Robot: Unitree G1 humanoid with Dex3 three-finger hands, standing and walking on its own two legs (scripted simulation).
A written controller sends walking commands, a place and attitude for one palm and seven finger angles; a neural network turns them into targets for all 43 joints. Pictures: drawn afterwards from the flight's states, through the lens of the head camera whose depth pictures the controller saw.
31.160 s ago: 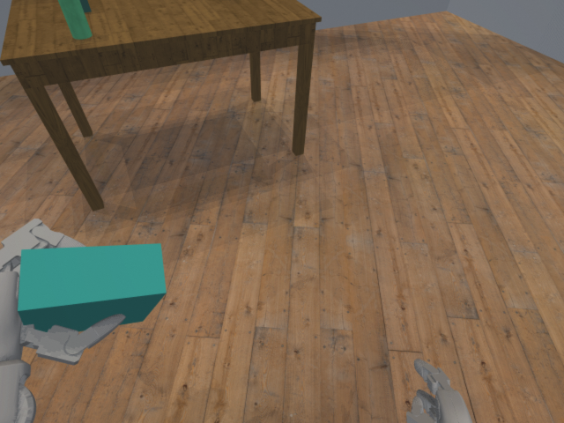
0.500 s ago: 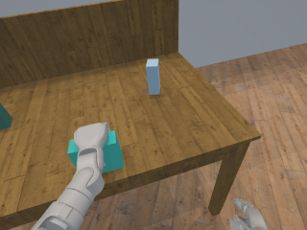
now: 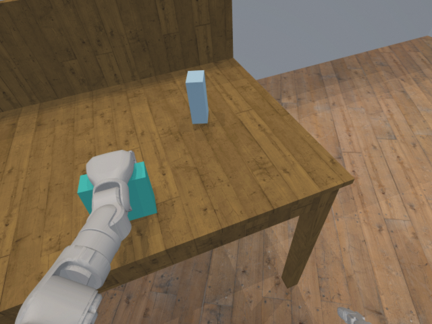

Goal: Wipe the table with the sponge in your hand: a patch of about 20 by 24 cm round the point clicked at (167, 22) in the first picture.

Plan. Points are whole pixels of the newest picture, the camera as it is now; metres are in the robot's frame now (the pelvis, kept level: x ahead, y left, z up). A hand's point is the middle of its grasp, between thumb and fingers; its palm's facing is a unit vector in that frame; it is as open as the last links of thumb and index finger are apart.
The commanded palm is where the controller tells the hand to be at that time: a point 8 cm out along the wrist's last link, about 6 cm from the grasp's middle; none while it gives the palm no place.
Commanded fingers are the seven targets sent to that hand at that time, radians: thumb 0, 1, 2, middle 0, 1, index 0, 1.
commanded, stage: wipe forward along the third lane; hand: left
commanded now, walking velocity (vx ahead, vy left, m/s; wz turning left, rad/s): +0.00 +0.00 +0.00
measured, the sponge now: (123, 201) +0.37 +0.24 +0.01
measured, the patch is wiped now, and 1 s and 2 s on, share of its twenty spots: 0.75 1.00 1.00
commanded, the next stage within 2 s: wipe back along the third lane in 0.72 s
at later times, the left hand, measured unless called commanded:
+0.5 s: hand (112, 172) +0.42 +0.26 +0.06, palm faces -0.08 -0.02 -1.00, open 9.8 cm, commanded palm +0.40 +0.26 +0.09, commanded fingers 0.00 0.10 1.30 -1.20 -1.60 -1.20 -1.60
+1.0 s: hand (108, 161) +0.45 +0.29 +0.06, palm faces -0.06 +0.00 -1.00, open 9.8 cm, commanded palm +0.42 +0.26 +0.09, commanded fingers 0.00 0.10 1.30 -1.20 -1.60 -1.20 -1.60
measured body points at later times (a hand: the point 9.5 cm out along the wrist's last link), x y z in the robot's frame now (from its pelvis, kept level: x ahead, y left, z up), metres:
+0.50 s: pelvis +0.01 +0.02 +0.00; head +0.02 +0.00 +0.45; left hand +0.42 +0.26 +0.11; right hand +0.13 -0.25 -0.13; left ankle +0.02 +0.14 -0.73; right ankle -0.01 -0.05 -0.73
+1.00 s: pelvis +0.01 +0.05 +0.00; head +0.04 +0.05 +0.44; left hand +0.45 +0.28 +0.11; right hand +0.07 -0.21 -0.14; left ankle +0.02 +0.14 -0.73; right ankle -0.01 -0.05 -0.73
